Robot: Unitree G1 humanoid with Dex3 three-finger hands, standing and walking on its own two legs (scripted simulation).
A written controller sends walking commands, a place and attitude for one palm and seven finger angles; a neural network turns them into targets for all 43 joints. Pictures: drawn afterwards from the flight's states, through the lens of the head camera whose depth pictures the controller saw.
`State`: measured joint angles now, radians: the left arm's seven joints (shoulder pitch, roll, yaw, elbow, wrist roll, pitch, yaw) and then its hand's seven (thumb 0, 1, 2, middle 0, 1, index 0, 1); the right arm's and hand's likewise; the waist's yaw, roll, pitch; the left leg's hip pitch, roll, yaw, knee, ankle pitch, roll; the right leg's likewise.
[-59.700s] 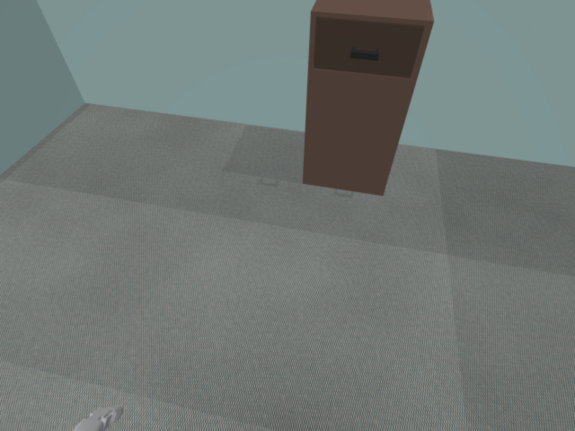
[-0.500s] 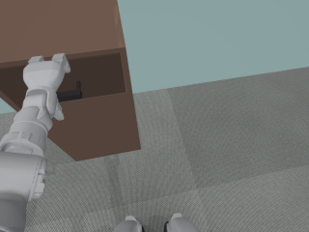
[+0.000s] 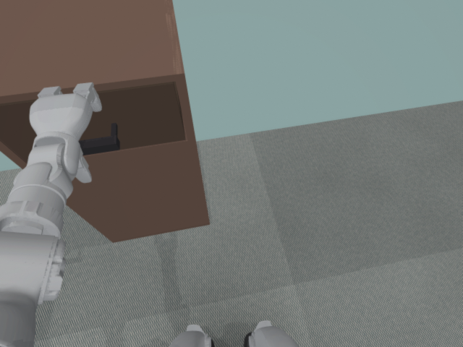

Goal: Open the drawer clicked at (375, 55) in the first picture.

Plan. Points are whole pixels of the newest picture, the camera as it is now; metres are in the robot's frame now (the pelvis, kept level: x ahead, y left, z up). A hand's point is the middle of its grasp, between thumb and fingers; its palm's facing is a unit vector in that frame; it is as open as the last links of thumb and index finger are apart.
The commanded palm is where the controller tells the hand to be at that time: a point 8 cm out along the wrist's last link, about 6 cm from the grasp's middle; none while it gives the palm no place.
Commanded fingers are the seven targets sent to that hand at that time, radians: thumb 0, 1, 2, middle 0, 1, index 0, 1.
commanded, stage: re-aim the fingers above the handle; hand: left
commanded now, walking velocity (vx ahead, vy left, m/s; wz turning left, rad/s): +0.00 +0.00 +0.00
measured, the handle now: (93, 138) +0.53 +0.26 -0.02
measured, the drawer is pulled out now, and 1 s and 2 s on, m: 0.00 0.00 0.00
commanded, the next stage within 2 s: lower the fingers behind the handle in 1.26 s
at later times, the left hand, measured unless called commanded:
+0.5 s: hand (60, 154) +0.47 +0.30 +0.02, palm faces -0.12 -0.02 -0.99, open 13.8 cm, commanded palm +0.47 +0.29 +0.08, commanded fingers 0.00 -0.50 0.30 -0.30 -1.20 -0.30 -1.20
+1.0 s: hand (66, 145) +0.48 +0.28 +0.03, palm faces -0.03 -0.06 -1.00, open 13.7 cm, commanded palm +0.45 +0.27 +0.09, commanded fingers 0.00 -0.50 0.30 -0.30 -1.20 -0.30 -1.20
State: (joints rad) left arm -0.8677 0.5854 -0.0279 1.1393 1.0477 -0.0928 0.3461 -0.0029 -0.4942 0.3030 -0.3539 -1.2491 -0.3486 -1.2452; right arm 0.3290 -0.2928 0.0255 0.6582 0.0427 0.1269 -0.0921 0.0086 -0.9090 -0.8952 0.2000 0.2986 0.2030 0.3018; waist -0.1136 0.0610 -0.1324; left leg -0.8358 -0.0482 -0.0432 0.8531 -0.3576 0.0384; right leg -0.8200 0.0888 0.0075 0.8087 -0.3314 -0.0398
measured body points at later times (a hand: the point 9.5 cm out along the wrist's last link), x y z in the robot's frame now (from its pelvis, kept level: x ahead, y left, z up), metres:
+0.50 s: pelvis +0.01 +0.01 +0.00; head +0.13 +0.01 +0.44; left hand +0.47 +0.30 +0.07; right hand +0.03 -0.27 -0.12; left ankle +0.02 +0.10 -0.69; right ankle +0.02 -0.09 -0.69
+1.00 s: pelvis +0.05 +0.04 +0.01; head +0.13 +0.03 +0.46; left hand +0.48 +0.28 +0.09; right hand +0.13 -0.22 -0.12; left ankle +0.02 +0.10 -0.69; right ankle +0.02 -0.09 -0.69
